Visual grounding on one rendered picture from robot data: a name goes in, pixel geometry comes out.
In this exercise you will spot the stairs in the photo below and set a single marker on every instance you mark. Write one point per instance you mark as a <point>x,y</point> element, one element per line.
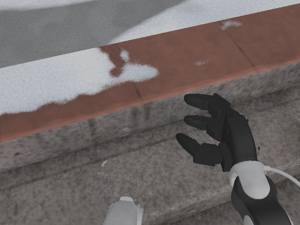
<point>70,175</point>

